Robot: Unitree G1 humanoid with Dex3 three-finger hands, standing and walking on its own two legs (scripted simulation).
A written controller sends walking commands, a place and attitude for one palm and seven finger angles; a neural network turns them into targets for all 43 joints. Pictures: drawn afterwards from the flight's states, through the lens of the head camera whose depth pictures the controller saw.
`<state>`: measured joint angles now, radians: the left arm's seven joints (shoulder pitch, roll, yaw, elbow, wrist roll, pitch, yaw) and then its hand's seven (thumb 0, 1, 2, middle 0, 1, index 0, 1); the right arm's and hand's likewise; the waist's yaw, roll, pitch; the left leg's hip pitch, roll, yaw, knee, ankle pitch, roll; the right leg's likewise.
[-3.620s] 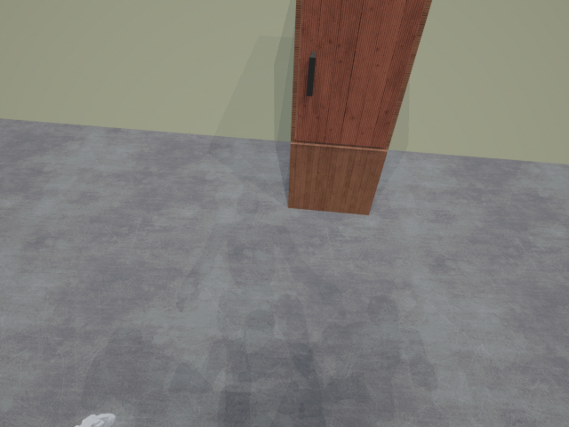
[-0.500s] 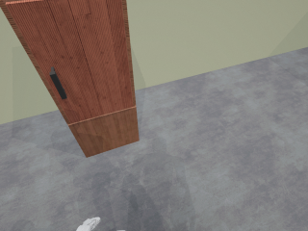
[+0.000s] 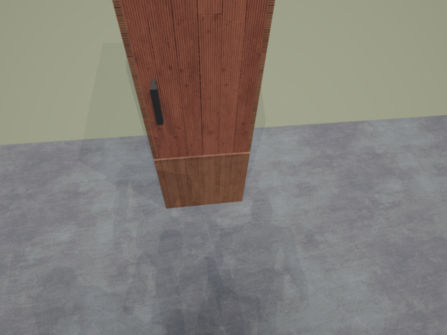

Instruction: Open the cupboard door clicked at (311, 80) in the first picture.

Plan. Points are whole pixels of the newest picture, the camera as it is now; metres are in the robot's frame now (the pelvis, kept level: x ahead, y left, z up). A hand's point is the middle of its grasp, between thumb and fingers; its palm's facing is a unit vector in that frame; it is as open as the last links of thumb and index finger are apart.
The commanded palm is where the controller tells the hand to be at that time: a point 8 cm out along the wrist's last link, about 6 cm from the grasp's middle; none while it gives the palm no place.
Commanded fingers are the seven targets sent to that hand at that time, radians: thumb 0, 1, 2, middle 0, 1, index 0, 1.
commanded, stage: turn to face it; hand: left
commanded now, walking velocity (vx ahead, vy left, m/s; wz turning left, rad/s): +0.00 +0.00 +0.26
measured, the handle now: (157, 102) +0.75 +0.24 -0.06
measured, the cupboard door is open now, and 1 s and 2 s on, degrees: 0 0 0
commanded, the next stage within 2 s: take the last steps up to it in 0.08 s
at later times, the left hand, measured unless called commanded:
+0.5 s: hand out of the picture -0.08 +0.14 -0.17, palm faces +0.25 -0.95 -0.18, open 7.3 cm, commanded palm none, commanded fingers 0.00 0.90 0.90 -0.20 -0.30 -0.20 -0.30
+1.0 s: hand (151, 292) +0.23 +0.17 -0.18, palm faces +0.07 -0.97 -0.23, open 7.4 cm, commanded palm none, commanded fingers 0.00 0.90 0.90 -0.20 -0.30 -0.20 -0.30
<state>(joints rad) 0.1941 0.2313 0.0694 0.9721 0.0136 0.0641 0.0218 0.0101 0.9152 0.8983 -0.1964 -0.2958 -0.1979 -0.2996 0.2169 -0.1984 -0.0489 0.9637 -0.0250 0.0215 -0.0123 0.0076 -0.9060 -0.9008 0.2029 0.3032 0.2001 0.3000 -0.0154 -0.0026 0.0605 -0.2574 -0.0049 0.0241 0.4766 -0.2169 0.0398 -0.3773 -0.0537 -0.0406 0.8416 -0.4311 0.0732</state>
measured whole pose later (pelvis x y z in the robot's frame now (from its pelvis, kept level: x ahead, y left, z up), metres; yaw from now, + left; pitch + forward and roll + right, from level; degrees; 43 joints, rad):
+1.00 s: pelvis +0.15 -0.03 -0.03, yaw +5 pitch -2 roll +1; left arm 0.13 0.20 0.07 1.02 0.03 -0.05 -0.02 0.01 0.92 0.90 -0.20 -0.30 -0.20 -0.30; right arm 0.46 -0.13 -0.04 1.18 -0.02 -0.03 -0.02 0.01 -0.91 -0.90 0.20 0.30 0.20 0.30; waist -0.04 0.01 0.09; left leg -0.01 0.11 0.14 0.67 -0.51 -0.04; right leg -0.43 -0.07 -0.13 0.63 -0.14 -0.04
